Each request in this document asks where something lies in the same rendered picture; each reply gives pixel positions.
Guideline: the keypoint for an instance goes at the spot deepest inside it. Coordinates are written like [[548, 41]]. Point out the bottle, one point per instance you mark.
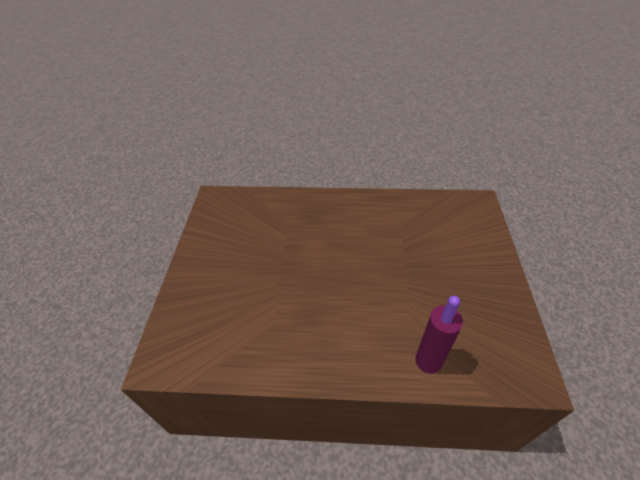
[[442, 329]]

